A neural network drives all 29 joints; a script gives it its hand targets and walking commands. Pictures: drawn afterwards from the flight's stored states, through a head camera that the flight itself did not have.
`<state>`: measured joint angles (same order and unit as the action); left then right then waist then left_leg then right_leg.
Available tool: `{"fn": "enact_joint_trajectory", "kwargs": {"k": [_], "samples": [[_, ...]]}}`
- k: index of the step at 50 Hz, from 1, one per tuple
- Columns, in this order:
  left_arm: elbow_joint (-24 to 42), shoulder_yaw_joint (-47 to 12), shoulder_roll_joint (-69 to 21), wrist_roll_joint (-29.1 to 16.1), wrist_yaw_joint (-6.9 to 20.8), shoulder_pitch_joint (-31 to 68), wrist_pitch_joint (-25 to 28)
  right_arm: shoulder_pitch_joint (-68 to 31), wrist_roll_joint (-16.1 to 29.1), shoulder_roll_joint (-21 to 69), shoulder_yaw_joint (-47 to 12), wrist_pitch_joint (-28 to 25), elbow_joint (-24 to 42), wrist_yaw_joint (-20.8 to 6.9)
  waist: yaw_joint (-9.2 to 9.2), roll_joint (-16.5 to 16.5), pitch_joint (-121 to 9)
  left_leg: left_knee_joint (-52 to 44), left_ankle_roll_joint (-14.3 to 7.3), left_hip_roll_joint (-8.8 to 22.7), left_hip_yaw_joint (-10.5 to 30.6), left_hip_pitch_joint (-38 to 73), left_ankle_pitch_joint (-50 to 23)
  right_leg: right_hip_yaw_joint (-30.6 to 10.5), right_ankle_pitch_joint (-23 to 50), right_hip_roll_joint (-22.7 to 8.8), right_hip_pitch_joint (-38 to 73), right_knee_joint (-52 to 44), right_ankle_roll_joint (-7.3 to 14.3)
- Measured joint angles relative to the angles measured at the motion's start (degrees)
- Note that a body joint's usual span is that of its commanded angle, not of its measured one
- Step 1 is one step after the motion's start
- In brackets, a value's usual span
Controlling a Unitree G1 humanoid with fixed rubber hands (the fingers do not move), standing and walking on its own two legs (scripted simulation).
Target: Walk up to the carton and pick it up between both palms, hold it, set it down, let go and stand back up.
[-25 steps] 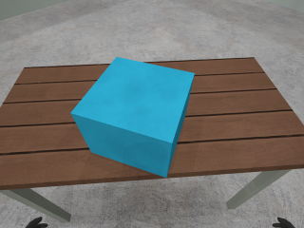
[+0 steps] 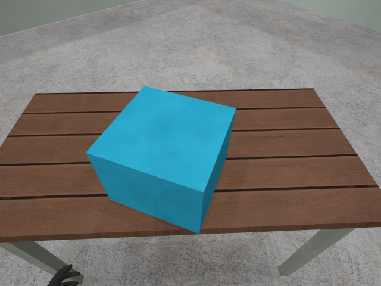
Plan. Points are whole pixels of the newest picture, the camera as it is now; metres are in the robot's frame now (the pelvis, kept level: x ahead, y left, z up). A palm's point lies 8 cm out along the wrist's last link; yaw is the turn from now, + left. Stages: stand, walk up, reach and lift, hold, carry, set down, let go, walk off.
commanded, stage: walk up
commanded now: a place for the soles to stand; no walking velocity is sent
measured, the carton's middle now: (170, 155) +0.42 +0.05 +0.03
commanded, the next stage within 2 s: reach and lift in 0.48 s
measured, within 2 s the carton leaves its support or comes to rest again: neither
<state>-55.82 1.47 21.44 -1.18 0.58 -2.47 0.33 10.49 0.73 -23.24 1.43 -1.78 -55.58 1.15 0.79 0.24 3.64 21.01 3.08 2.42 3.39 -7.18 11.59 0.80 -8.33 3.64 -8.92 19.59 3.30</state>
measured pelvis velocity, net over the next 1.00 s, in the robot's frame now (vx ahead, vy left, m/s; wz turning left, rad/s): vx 0.00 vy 0.03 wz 0.00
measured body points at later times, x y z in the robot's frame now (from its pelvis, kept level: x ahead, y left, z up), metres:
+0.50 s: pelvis +0.00 +0.01 +0.00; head +0.01 +0.01 +0.45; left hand +0.11 +0.32 -0.11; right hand +0.11 -0.31 -0.11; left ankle +0.00 +0.15 -0.75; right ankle +0.03 -0.08 -0.75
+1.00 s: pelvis +0.00 +0.03 -0.01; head +0.01 +0.06 +0.44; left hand +0.19 +0.32 -0.08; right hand +0.16 -0.25 -0.06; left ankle +0.00 +0.16 -0.75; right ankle +0.03 -0.08 -0.75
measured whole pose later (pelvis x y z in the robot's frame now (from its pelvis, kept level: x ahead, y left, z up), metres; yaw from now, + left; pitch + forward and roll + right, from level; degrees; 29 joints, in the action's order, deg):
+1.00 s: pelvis +0.00 +0.03 -0.01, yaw +0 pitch -8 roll +0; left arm -19.8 6.3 20.8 3.4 1.9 -7.4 -27.1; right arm 13.1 1.3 -14.7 3.9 -0.1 -30.0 1.5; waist -0.9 4.8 9.2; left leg 26.4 1.2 2.4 -3.2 -2.6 15.7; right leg 0.2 -13.6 0.6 -5.5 27.1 0.8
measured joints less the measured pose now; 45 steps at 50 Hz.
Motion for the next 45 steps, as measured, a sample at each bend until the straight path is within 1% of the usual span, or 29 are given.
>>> {"fn": "enact_joint_trajectory", "kwargs": {"k": [13, 24, 25, 27, 29, 31, 33, 35, 38, 41, 45], "samples": [[-3.1, 0.5, 0.3, 0.0, -0.3, -0.9, 0.5, -1.7, -0.1, 1.0, -0.3, -0.5, -3.3, 0.3, -0.22, -0.8, -0.5, -1.9, -0.7, -1.2, 0.7, 0.7, -1.0, 0.7, 0.0, -1.3, 0.7, -0.9, -0.8], [-3.5, 0.6, -0.4, 0.1, -0.7, -1.8, 0.5, -3.0, -0.3, 0.7, 0.0, -0.1, -3.8, 0.6, -0.58, -0.4, -0.1, -1.8, -1.0, -1.9, 1.5, 0.7, -1.2, 1.5, -0.4, -2.1, 0.8, -0.5, -1.1], [-2.5, 0.5, -0.2, 0.0, -0.7, -1.9, -0.7, -3.3, -0.6, 1.0, 0.5, -0.5, -3.7, 0.4, -0.64, -0.2, -0.1, -1.1, -1.2, -1.8, 1.2, 0.2, -0.6, 1.5, -0.6, -2.2, 0.4, 0.0, -1.1], [4.3, 0.8, 0.8, 0.0, -1.2, -1.1, -8.3, -5.1, -3.5, 2.5, 3.8, -3.0, -2.4, -0.9, -0.67, 1.2, 1.4, 3.7, -1.9, -1.3, -0.9, -2.3, 4.1, 1.5, -2.6, -2.6, -2.2, 4.9, -1.1], [10.7, 1.1, 1.7, 0.6, -1.9, 1.6, -15.3, -7.4, -5.1, 3.7, 5.7, -4.3, -0.2, -2.7, -0.56, 2.4, 3.1, 8.7, -1.8, -0.4, -2.3, -5.0, 5.5, 1.9, -5.1, -2.7, -5.0, 10.4, -0.7], [16.7, 1.1, 1.3, 2.2, -2.0, 4.5, -20.7, -9.6, -4.3, 4.0, 6.5, -4.5, 1.6, -3.9, -0.62, 2.6, 5.0, 12.7, -0.4, 0.6, -2.7, -6.8, 3.6, 2.5, -7.1, -2.3, -6.5, 14.5, -0.5], [22.2, 1.8, 0.0, 4.1, -1.4, 5.8, -24.4, -11.4, -2.9, 4.2, 5.9, -4.1, 3.2, -4.0, -0.57, 3.2, 7.5, 15.3, 0.1, 1.0, -3.2, -6.0, 6.2, 2.2, -8.0, -2.2, -5.8, 16.6, -1.3], [26.5, 2.7, -1.6, 5.6, -0.5, 5.3, -26.8, -11.0, -1.7, 4.6, 4.9, -3.7, 6.4, -3.3, -0.16, 3.8, 8.5, 15.4, -0.1, 1.1, -3.7, -4.2, 6.4, 1.9, -8.7, -2.1, -4.4, 17.0, -0.9], [30.2, 4.5, -3.4, 7.8, 0.4, 2.6, -28.5, -8.2, -0.7, 5.1, 4.0, -3.2, 10.7, -1.9, 0.58, 4.7, 7.7, 13.9, -0.3, 0.9, -4.3, -1.7, 7.1, 1.3, -9.0, -2.3, -2.2, 16.0, -0.8], [31.9, 5.8, -3.8, 8.6, 0.7, -0.5, -28.8, -4.0, 0.9, 5.0, 3.0, -2.7, 13.9, -1.1, 0.13, 5.1, 6.1, 11.3, -0.3, 0.7, -5.0, 0.8, 6.5, 0.7, -8.5, -2.4, -0.2, 13.9, -1.2], [33.4, 6.1, -2.2, 7.3, 1.0, -3.6, -28.1, 0.5, 1.5, 5.8, 1.9, -1.1, 19.1, -0.2, -1.02, 5.2, 5.1, 7.9, -1.0, 0.4, -6.0, 3.6, 5.5, -0.2, -7.4, -2.6, 2.1, 11.1, -1.7]]}}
